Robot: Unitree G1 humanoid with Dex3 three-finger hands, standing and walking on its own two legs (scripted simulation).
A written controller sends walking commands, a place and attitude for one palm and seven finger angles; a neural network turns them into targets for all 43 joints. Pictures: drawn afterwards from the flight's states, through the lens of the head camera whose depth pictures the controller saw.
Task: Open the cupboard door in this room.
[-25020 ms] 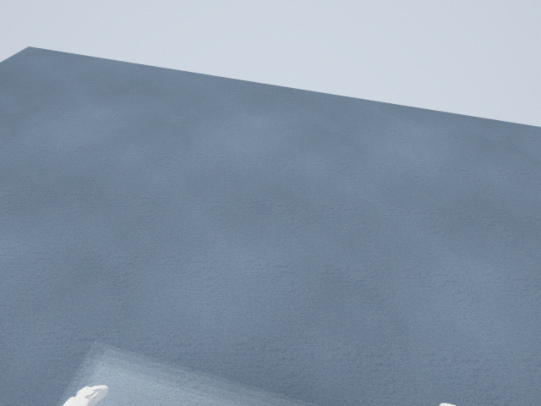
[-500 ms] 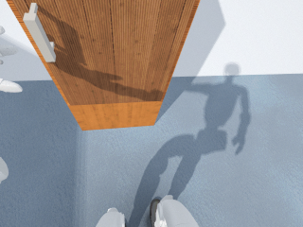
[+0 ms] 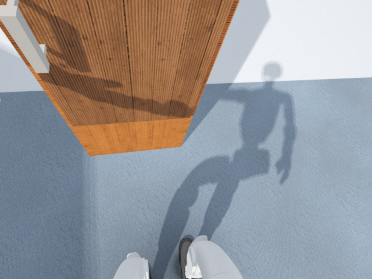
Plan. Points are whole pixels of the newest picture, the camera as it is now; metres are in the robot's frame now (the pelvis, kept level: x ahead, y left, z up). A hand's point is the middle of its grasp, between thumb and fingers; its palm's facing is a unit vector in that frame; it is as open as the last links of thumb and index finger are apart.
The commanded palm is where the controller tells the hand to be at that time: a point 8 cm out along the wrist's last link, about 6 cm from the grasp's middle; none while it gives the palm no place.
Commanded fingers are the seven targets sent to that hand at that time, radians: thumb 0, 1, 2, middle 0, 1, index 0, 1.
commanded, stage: move the hooked fingers beside the handle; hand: left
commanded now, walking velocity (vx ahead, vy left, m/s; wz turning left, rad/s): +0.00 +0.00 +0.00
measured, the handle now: (29, 35) +0.57 +0.26 +0.09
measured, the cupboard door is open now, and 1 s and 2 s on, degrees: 0 0 1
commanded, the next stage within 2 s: slide the fingers in behind the handle in 0.52 s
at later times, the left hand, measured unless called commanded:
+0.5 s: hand out of the picture +0.49 +0.32 +0.09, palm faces +0.11 -0.99 -0.02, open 14.0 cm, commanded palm +0.47 +0.36 +0.08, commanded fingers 0.00 -0.50 0.30 -0.30 -1.20 -0.30 -1.20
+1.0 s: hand out of the picture +0.50 +0.29 +0.09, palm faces +0.06 -1.00 -0.01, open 14.0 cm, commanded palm +0.48 +0.33 +0.08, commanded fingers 0.00 -0.50 0.30 -0.30 -1.20 -0.30 -1.20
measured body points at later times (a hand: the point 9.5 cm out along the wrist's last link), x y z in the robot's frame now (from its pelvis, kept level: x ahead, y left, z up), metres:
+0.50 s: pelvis +0.00 -0.01 +0.00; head +0.15 +0.03 +0.42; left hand +0.48 +0.37 +0.10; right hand +0.00 -0.28 -0.09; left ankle -0.05 +0.07 -0.68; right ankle +0.04 -0.13 -0.68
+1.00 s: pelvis -0.01 +0.00 +0.00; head +0.14 +0.04 +0.42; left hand +0.49 +0.35 +0.09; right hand -0.02 -0.27 -0.09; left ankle -0.05 +0.07 -0.68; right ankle +0.04 -0.13 -0.68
